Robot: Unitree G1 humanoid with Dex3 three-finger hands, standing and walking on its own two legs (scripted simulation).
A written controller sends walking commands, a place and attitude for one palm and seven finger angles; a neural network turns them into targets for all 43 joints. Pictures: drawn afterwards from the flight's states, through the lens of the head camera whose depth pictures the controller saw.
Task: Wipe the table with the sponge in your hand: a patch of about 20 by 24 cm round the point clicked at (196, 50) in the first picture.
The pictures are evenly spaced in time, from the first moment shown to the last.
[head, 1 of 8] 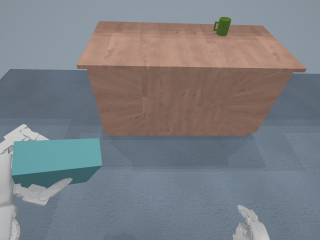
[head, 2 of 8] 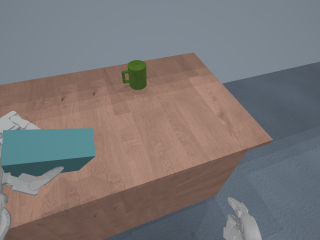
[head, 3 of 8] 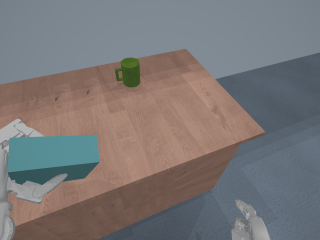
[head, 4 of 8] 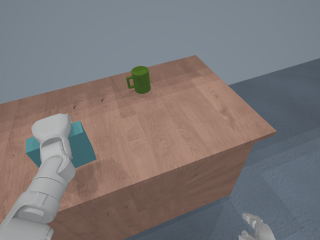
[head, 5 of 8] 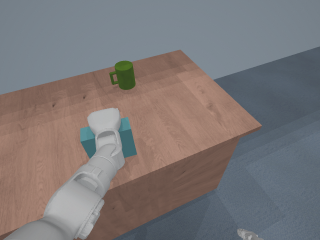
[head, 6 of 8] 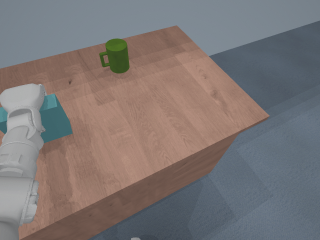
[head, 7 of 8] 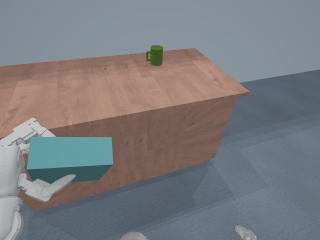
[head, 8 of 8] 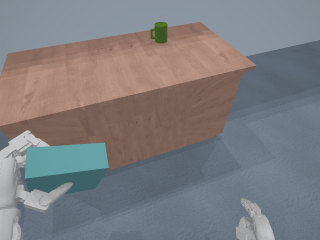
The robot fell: no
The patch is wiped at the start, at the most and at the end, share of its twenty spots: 0.00 1.00 1.00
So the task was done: yes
